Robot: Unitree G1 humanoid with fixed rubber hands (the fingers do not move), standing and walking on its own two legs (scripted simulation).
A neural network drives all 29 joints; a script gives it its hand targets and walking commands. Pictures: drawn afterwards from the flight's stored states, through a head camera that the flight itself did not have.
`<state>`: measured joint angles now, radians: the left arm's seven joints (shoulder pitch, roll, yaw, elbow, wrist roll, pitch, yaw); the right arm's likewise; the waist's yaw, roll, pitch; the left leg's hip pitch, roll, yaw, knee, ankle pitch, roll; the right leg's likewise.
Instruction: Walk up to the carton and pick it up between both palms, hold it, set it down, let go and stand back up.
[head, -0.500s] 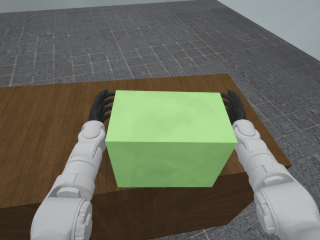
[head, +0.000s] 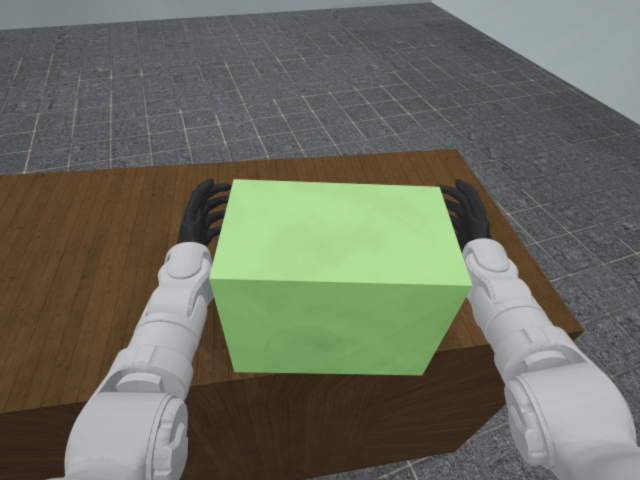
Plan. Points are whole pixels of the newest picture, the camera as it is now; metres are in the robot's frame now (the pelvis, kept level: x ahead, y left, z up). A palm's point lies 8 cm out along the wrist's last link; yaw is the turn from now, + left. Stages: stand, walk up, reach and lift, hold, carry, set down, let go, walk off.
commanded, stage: reach and lift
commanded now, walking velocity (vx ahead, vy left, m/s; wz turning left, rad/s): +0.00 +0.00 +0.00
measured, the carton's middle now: (333, 282) +0.38 +0.01 +0.04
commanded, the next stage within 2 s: none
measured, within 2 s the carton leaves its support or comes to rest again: leaves its support in 1.02 s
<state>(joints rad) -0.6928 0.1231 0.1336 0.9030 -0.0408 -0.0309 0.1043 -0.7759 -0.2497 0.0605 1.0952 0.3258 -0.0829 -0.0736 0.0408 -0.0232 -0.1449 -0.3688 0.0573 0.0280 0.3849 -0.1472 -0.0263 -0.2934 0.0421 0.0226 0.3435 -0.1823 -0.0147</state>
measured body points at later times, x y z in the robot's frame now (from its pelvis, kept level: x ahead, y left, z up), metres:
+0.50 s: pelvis +0.00 +0.00 +0.00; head +0.00 +0.02 +0.45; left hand +0.41 +0.19 +0.10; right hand +0.43 -0.17 +0.11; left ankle +0.02 +0.13 -0.74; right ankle -0.01 -0.11 -0.74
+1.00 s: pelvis +0.02 +0.00 +0.01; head +0.01 +0.03 +0.46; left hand +0.40 +0.20 +0.11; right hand +0.41 -0.17 +0.11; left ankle +0.02 +0.13 -0.74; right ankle -0.01 -0.11 -0.74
